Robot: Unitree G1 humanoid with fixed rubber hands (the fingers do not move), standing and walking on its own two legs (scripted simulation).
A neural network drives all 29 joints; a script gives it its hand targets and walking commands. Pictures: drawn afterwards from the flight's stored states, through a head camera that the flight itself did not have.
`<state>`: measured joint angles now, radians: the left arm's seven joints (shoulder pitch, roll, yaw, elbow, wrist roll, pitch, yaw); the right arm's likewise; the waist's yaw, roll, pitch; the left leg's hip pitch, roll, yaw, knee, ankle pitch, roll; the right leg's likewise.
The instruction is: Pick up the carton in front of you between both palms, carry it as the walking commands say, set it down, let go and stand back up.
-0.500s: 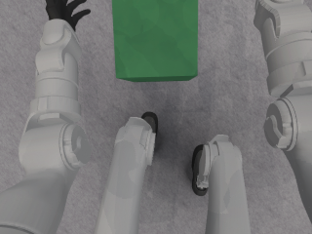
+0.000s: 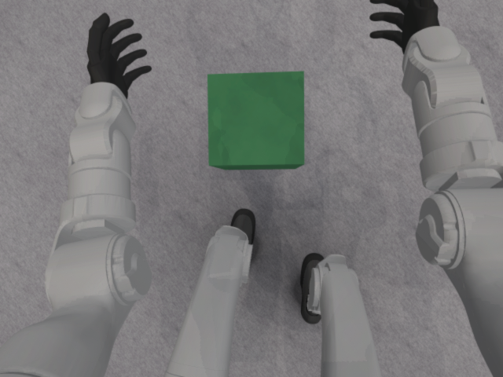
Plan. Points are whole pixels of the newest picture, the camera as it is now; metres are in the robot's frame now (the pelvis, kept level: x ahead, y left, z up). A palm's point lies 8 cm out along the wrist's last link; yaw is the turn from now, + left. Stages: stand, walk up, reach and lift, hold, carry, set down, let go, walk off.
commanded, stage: let go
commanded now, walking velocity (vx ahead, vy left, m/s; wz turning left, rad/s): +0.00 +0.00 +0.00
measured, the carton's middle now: (258, 128) +0.49 +0.12 -0.48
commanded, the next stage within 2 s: stand in 1.46 s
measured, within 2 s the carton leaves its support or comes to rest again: neither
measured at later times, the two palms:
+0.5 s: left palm (35, 169) +0.33 +0.30 +0.02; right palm (485, 154) +0.42 -0.12 +0.02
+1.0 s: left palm (18, 301) +0.24 +0.23 +0.10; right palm out of the picture +0.29 -0.23 +0.09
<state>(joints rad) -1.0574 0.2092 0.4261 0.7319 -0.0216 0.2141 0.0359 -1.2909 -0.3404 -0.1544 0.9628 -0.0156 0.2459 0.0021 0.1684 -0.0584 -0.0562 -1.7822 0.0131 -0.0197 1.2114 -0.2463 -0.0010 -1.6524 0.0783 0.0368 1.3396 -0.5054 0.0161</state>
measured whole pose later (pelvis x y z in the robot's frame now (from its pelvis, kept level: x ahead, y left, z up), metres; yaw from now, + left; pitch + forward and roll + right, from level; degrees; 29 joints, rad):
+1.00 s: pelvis +0.10 -0.01 +0.17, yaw +3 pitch +2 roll +1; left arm 0.24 0.22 0.03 0.40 -0.01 0.05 -0.07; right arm 0.16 -0.19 -0.06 0.50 -0.02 0.02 0.02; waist 0.02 -0.03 0.07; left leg -0.30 -0.02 -0.02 0.41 -0.16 -0.01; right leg -0.15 0.01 0.06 0.46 -0.35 -0.02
